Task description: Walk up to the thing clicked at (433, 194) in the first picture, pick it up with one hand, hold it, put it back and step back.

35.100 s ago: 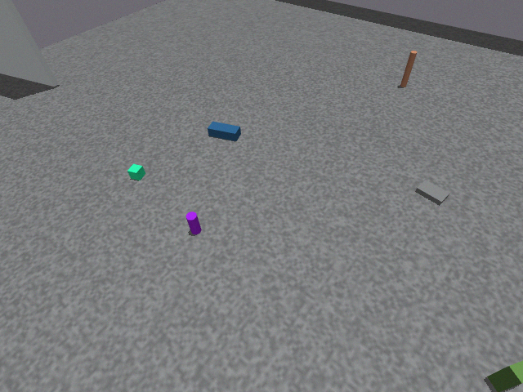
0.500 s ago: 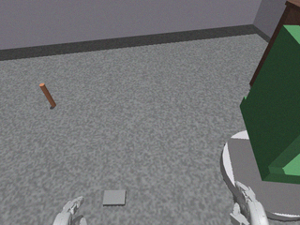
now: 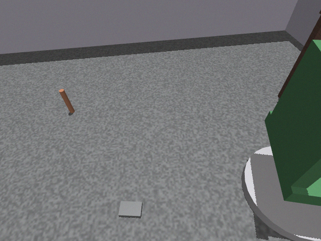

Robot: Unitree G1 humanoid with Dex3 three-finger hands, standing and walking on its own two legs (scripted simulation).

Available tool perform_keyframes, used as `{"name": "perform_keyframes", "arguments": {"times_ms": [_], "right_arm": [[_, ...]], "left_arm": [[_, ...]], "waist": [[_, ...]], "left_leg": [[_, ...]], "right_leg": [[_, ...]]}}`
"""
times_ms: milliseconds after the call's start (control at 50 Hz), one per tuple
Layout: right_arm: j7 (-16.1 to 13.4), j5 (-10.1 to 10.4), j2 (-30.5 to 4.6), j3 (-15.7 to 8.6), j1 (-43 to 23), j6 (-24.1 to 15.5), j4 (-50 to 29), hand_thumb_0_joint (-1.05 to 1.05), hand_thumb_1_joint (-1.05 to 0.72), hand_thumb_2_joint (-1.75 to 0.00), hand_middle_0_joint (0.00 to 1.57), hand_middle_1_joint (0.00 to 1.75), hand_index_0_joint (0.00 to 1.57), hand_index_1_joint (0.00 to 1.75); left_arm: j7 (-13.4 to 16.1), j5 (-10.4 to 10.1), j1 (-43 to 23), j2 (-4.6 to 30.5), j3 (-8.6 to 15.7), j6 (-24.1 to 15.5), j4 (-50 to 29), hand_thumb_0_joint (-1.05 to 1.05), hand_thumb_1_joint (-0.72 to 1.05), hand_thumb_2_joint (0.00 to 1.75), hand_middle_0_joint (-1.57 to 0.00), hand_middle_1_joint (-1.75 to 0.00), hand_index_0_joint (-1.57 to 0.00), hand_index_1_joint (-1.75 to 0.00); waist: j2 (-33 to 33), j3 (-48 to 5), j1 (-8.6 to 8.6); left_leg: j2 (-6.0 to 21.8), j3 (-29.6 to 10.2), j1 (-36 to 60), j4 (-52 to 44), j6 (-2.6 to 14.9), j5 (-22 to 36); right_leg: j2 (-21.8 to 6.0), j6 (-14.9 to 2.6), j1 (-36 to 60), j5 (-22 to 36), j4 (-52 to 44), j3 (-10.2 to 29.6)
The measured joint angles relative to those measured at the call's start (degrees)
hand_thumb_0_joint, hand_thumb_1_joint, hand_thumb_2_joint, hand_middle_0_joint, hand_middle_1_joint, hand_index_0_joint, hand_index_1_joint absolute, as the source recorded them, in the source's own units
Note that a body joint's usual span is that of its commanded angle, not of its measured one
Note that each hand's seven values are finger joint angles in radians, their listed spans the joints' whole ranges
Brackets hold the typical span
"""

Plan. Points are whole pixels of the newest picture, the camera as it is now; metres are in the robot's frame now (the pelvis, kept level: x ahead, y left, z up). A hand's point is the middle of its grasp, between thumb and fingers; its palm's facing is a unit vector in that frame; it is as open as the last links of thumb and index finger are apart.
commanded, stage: stand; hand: left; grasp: from above
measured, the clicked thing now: (130, 209) +0.46 +0.23 -0.75
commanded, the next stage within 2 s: none
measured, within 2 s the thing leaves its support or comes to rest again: neither
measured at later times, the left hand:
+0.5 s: hand out of the picture +0.04 +0.24 -0.14, palm faces +0.03 -0.94 -0.34, open 7.4 cm
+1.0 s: hand out of the picture +0.06 +0.23 -0.14, palm faces +0.01 -0.94 -0.34, open 7.4 cm
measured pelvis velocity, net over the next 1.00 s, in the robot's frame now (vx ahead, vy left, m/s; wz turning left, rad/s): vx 0.00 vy -0.01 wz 0.00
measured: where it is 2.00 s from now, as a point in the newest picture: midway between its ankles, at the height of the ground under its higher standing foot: outside the picture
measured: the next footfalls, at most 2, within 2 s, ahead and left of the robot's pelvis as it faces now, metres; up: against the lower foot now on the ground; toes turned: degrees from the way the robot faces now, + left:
none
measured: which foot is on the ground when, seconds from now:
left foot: down 0.00-1.00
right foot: down 0.00-1.00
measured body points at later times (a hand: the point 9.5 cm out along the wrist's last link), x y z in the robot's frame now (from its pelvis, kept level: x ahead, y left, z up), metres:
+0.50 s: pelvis -0.01 -0.01 +0.02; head -0.01 -0.01 +0.47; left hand +0.04 +0.28 -0.12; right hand +0.06 -0.29 -0.13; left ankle +0.01 +0.11 -0.73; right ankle +0.01 -0.14 -0.73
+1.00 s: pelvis +0.00 -0.01 +0.02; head +0.01 -0.02 +0.47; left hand +0.06 +0.28 -0.12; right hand +0.06 -0.30 -0.12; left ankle +0.01 +0.11 -0.73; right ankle +0.01 -0.14 -0.73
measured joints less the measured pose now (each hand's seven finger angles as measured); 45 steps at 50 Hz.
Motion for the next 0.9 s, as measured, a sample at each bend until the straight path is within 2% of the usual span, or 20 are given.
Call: {"name": "perform_keyframes", "arguments": {"times_ms": [300, 900], "right_arm": [[0.08, 1.08, 0.22, 0.59, -1.7, 0.68, 6.3, 0.01, -0.9, -0.9, 0.21, 0.3, 0.2, 0.3], [0.38, 1.44, -1.66, 1.48, -2.82, 0.5, 9.91, 0.01, -0.9, -0.9, 0.21, 0.3, 0.2, 0.3]], "left_arm": [[-0.11, -0.29, -2.08, 0.15, -0.54, -1.31, 10.47, 0.01, 0.9, 0.9, -0.2, -0.3, -0.2, -0.3], [-0.98, -0.95, -5.91, 1.41, -0.67, -1.76, 14.42, 0.01, 0.9, 0.9, -0.2, -0.3, -0.2, -0.3]], "waist": [[0.72, 1.07, -0.14], [0.62, 1.39, -0.86]], "left_leg": [[0.16, -0.43, 7.1, -10.78, -0.43, 5.85], [1.2, -0.56, 8.48, -14.81, -1.34, 7.68]], "right_leg": [[0.17, -0.14, 7.17, 5.68, -10.7, -0.53], [1.22, -1.02, 8.44, 7.57, -14.69, -0.67]]}}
